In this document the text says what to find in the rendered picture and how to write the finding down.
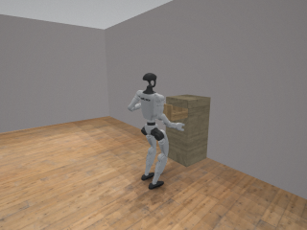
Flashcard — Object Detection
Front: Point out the left robot upper arm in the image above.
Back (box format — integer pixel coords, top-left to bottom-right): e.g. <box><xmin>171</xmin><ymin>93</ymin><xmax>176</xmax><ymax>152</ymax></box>
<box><xmin>128</xmin><ymin>90</ymin><xmax>144</xmax><ymax>112</ymax></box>

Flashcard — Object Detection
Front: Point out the drawer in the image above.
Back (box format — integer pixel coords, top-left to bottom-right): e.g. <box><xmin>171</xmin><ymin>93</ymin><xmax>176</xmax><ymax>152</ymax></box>
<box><xmin>163</xmin><ymin>103</ymin><xmax>188</xmax><ymax>121</ymax></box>

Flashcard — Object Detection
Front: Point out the humanoid robot torso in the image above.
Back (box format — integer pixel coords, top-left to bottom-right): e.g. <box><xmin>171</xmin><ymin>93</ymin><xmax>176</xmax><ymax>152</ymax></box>
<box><xmin>140</xmin><ymin>89</ymin><xmax>158</xmax><ymax>136</ymax></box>

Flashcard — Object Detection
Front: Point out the cabinet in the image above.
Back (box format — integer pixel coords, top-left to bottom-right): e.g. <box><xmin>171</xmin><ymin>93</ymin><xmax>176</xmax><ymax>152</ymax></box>
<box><xmin>165</xmin><ymin>94</ymin><xmax>211</xmax><ymax>168</ymax></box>

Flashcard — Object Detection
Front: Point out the right robot hand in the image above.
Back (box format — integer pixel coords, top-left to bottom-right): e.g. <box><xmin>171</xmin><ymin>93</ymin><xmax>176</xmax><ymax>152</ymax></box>
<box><xmin>176</xmin><ymin>123</ymin><xmax>185</xmax><ymax>131</ymax></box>

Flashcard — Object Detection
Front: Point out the right robot upper arm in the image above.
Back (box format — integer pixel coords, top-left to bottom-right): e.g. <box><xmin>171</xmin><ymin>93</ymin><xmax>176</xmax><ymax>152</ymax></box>
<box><xmin>154</xmin><ymin>94</ymin><xmax>165</xmax><ymax>121</ymax></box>

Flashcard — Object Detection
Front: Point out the right robot shin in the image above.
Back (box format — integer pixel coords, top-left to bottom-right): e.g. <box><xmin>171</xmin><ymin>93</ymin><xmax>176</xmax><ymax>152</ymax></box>
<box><xmin>152</xmin><ymin>156</ymin><xmax>168</xmax><ymax>184</ymax></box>

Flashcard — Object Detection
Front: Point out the left robot forearm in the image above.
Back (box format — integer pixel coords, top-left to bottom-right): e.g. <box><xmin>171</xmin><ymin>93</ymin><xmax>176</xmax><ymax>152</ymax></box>
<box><xmin>134</xmin><ymin>103</ymin><xmax>141</xmax><ymax>110</ymax></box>

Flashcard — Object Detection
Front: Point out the right robot forearm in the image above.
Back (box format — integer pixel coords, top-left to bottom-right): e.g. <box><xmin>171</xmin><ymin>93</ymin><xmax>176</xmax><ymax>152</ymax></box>
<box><xmin>161</xmin><ymin>114</ymin><xmax>177</xmax><ymax>128</ymax></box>

